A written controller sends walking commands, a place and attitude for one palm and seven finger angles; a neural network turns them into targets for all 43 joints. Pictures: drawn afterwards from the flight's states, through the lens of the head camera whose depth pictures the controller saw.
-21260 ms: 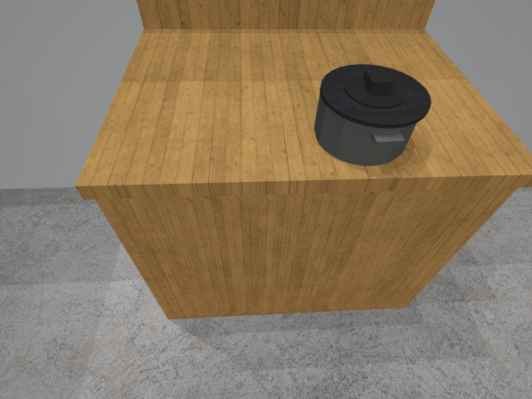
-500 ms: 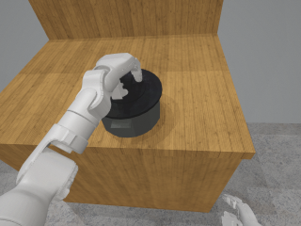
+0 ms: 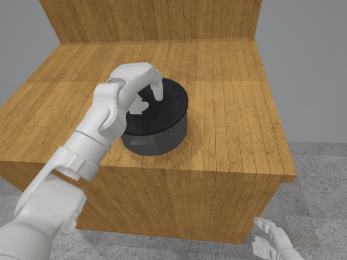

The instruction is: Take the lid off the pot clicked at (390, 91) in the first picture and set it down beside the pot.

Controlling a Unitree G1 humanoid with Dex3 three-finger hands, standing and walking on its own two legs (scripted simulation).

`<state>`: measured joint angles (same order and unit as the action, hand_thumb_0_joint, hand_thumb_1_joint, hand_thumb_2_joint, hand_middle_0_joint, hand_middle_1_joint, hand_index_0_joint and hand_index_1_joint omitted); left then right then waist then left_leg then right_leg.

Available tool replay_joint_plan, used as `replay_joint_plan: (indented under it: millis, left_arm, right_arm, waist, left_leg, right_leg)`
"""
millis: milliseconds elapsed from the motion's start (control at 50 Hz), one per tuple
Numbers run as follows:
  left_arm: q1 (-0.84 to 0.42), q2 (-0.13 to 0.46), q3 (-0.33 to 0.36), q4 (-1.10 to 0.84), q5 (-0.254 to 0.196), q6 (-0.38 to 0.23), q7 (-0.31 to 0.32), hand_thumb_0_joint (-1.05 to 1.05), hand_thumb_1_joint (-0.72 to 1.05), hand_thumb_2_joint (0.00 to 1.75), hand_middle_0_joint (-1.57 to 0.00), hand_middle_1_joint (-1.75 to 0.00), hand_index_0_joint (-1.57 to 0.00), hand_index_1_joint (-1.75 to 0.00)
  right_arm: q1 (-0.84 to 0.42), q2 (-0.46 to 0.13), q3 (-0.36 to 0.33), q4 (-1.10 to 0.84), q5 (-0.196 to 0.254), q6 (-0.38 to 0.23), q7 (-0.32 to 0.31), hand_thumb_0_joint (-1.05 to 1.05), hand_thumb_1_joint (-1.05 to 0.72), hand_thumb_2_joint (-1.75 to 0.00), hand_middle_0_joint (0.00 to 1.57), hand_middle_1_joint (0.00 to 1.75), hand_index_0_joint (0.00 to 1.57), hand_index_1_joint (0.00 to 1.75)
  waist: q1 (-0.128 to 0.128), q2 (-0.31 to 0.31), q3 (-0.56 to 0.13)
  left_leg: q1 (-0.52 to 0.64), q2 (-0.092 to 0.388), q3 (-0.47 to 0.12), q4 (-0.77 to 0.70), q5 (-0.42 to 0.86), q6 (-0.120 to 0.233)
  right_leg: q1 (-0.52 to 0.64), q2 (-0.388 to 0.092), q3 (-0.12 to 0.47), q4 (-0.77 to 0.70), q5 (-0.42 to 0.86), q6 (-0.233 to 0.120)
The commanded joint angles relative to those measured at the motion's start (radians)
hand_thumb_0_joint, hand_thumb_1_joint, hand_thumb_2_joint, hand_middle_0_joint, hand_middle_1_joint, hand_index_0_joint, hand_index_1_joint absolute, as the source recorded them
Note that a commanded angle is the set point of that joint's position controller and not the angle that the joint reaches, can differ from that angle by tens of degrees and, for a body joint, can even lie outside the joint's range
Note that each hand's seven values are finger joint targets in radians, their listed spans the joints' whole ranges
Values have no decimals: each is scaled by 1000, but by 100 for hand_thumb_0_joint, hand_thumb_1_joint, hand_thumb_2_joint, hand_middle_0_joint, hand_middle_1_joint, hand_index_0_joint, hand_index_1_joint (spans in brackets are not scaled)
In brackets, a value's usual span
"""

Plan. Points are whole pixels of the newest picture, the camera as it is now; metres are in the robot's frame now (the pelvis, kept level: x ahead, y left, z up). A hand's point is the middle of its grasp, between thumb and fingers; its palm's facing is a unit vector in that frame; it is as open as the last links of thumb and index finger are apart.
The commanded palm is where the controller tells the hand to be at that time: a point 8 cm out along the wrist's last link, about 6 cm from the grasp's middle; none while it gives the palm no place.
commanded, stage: close the fingers and squeeze the knob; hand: left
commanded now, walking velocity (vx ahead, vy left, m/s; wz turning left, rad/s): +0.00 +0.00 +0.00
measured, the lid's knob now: (144, 94) +0.46 +0.09 +0.15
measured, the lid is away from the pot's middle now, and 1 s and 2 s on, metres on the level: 0.01 0.01 0.01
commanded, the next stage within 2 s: lift the lid straight up in 0.26 s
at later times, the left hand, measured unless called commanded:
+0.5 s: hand (142, 98) +0.42 +0.09 +0.17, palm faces -0.24 -0.05 -0.97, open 5.5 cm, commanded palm +0.40 +0.09 +0.25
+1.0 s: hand (141, 84) +0.43 +0.08 +0.21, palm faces -0.21 -0.04 -0.98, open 5.2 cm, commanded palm +0.41 +0.09 +0.29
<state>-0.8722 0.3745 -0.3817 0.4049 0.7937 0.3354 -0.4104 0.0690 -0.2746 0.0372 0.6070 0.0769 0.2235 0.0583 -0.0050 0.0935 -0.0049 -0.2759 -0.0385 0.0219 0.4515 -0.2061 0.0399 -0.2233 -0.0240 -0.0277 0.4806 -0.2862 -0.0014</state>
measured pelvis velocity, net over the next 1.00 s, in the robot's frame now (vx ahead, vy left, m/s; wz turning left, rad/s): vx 0.00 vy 0.00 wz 0.00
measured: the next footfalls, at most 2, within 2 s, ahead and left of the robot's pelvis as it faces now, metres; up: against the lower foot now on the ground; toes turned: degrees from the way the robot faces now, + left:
none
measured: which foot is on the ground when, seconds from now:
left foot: down 0.00-1.00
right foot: down 0.00-1.00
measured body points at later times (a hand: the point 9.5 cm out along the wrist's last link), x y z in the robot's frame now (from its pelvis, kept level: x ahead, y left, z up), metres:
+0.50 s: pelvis +0.00 +0.00 +0.00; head +0.01 -0.04 +0.45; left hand +0.43 +0.09 +0.23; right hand +0.18 -0.23 -0.12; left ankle +0.02 +0.10 -0.74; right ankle -0.02 -0.12 -0.74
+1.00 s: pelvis +0.00 +0.00 +0.00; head +0.01 -0.05 +0.45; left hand +0.43 +0.08 +0.26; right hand +0.18 -0.23 -0.12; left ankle +0.02 +0.10 -0.74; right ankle -0.02 -0.12 -0.74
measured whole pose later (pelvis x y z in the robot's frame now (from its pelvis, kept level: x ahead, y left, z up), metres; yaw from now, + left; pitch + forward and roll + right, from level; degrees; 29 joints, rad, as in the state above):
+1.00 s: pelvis +0.00 +0.00 +0.00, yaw +0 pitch +1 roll +1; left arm -1.00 0.39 -0.40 0.45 0.78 0.35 -0.47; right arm 0.08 -0.29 0.03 0.63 0.07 0.19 0.05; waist 0.00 0.10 0.01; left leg -0.26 -0.04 0.02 0.42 -0.19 0.04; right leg -0.21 -0.03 -0.03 0.47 -0.27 0.00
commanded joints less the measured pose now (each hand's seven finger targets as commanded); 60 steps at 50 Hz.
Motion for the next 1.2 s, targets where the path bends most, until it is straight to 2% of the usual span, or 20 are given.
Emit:
replay_joint_plan:
  millis: [0, 20, 40, 120, 160, 220, 260, 340, 500, 540, 600, 740, 820, 860, 900, 920, 1040, 1120, 1140, 1180]
  left_arm:
    - [-501, 166, 129, -185, 30, -1, 41, 0, 41, 114, -76, -80, -97, -90]
    - [-495, 145, 121, -223, 14, -7, 39, 0, 42, 114, -76, -80, -98, -91]
    - [-497, 185, 147, -215, 27, -6, 40, 0, 43, 114, -77, -80, -99, -91]
    - [-493, 116, 96, -228, 7, -5, 35, 0, 47, 115, -78, -81, -105, -94]
    - [-492, 155, 123, -156, 27, 3, 39, 0, 49, 115, -78, -82, -107, -95]
    - [-500, 141, 113, -185, 14, -3, 38, 0, 52, 115, -79, -82, -110, -96]
    - [-514, 110, 83, -129, 26, 6, 36, 0, 54, 116, -80, -83, -112, -97]
    - [-535, 122, 92, -178, 28, 0, 37, 0, 55, 116, -80, -83, -115, -99]
    - [-625, 185, 137, -181, 29, 4, 33, 0, 55, 117, -81, -84, -117, -100]
    - [-643, 224, 166, -249, 25, -7, 31, 0, 56, 117, -81, -84, -117, -100]
    - [-614, 195, 147, -165, 21, 6, 23, 0, 56, 117, -81, -84, -117, -100]
    - [-675, 258, 185, -181, 35, -3, 15, 0, 56, 117, -81, -84, -117, -100]
    - [-668, 177, 132, -181, 11, 2, 3, 0, 56, 117, -81, -84, -117, -100]
    - [-699, 241, 175, -180, 32, 5, 3, 0, 56, 117, -81, -84, -117, -100]
    - [-703, 209, 145, -128, 32, 14, -3, 0, 56, 117, -81, -84, -117, -100]
    - [-712, 188, 135, -159, 10, 7, -5, 0, 56, 117, -81, -84, -117, -100]
    - [-781, 253, 175, -198, 33, -1, -5, 0, 56, 117, -81, -84, -117, -100]
    - [-726, 184, 144, -78, 10, 13, -13, 0, 56, 117, -81, -84, -117, -100]
    - [-777, 259, 190, -109, 33, 10, -10, 0, 56, 117, -81, -84, -117, -100]
    - [-798, 269, 189, -127, 39, 7, -13, 0, 56, 117, -81, -84, -117, -100]
  right_arm:
    - [-137, -88, -40, -146, 6, -48, 5, 0, -90, -90, 20, 30, 20, 30]
    - [-138, -92, -46, -152, 3, -48, 7, 0, -90, -90, 20, 30, 20, 30]
    - [-135, -88, -42, -149, 2, -49, 8, 0, -90, -90, 20, 30, 20, 30]
    - [-142, -90, -48, -155, 5, -48, 10, 0, -90, -90, 20, 30, 20, 30]
    - [-131, -90, -40, -140, 5, -43, 8, 0, -90, -90, 20, 30, 20, 30]
    - [-132, -93, -45, -145, 6, -47, 5, 0, -90, -90, 20, 30, 20, 30]
    - [-124, -88, -41, -135, 5, -45, 4, 0, -90, -90, 20, 30, 20, 30]
    - [-127, -86, -42, -138, 3, -51, 7, 0, -90, -90, 20, 30, 20, 30]
    - [-124, -88, -43, -125, -2, -65, 1, 0, -90, -90, 20, 30, 20, 30]
    - [-128, -87, -42, -134, -5, -73, 3, 0, -90, -90, 20, 30, 20, 30]
    - [-126, -87, -41, -123, -1, -70, 0, 0, -90, -90, 20, 30, 20, 30]
    - [-129, -91, -38, -126, -5, -81, -9, 0, -90, -90, 20, 30, 20, 30]
    - [-128, -96, -45, -130, 0, -77, -2, 0, -90, -90, 20, 30, 20, 30]
    - [-128, -95, -42, -128, -4, -80, -5, 0, -90, -90, 20, 30, 20, 30]
    - [-127, -93, -37, -119, -1, -79, -7, 0, -90, -90, 20, 30, 20, 30]
    - [-125, -99, -44, -123, 2, -76, -6, 0, -90, -90, 20, 30, 20, 30]
    - [-132, -93, -38, -127, -5, -93, -4, 0, -90, -90, 20, 30, 20, 30]
    - [-121, -101, -40, -117, 1, -77, -7, 0, -90, -90, 20, 30, 20, 30]
    - [-126, -99, -33, -118, -4, -83, -9, 0, -90, -90, 20, 30, 20, 30]
    - [-133, -94, -30, -132, -6, -90, -15, 0, -90, -90, 20, 30, 20, 30]
  waist:
    - [-4, -126, -396]
    - [-6, -119, -419]
    - [1, -130, -430]
    - [-10, -115, -407]
    - [-7, -142, -365]
    - [-11, -140, -398]
    - [-18, -146, -352]
    - [-11, -132, -416]
    - [-7, -135, -409]
    - [2, -125, -474]
    - [-4, -160, -399]
    - [3, -132, -445]
    - [-6, -124, -420]
    - [2, -144, -438]
    - [-6, -151, -393]
    - [-11, -144, -405]
    - [7, -125, -482]
    - [-5, -182, -375]
    - [9, -170, -419]
    - [10, -161, -434]
  left_leg:
    - [223, -21, -43, -4, 277, 20]
    - [238, -23, -45, 6, 306, 24]
    - [232, -22, -44, -1, 302, 21]
    - [232, -24, -44, 1, 280, 23]
    - [208, -20, -40, -11, 245, 18]
    - [219, -22, -44, -5, 259, 23]
    - [207, -22, -41, -14, 229, 21]
    - [236, -25, -49, -9, 263, 20]
    - [240, -28, -50, -13, 265, 25]
    - [261, -29, -53, -10, 316, 25]
    - [227, -27, -42, -20, 270, 27]
    - [238, -31, -37, -23, 274, 28]
    - [247, -30, -46, -15, 293, 30]
    - [244, -30, -43, -21, 276, 30]
    - [226, -30, -38, -26, 262, 29]
    - [235, -29, -43, -23, 267, 30]
    - [265, -30, -50, -29, 289, 26]
    - [214, -27, -44, -37, 246, 30]
    - [221, -26, -39, -45, 236, 27]
    - [224, -32, -37, -41, 246, 32]
  right_leg:
    - [60, 45, -12, -25, 405, -51]
    - [67, 41, -13, -24, 429, -52]
    - [87, 44, -9, -22, 431, -49]
    - [57, 41, -16, -28, 409, -51]
    - [46, 48, -19, -32, 378, -49]
    - [65, 44, -15, -31, 395, -51]
    - [33, 49, -22, -39, 366, -49]
    - [64, 48, -18, -27, 389, -51]
    - [77, 48, -10, -33, 421, -51]
    - [121, 43, -3, -21, 471, -50]
    - [90, 44, -6, -37, 440, -47]
    - [119, 36, 7, -35, 445, -46]
    - [83, 37, -7, -40, 439, -53]
    - [105, 40, -1, -41, 437, -49]
    - [80, 38, -4, -45, 428, -48]
    - [79, 35, -6, -46, 425, -50]
    - [114, 37, 1, -33, 426, -52]
    - [64, 33, -11, -55, 389, -51]
    - [93, 32, -2, -49, 383, -48]
    - [113, 28, 8, -49, 407, -49]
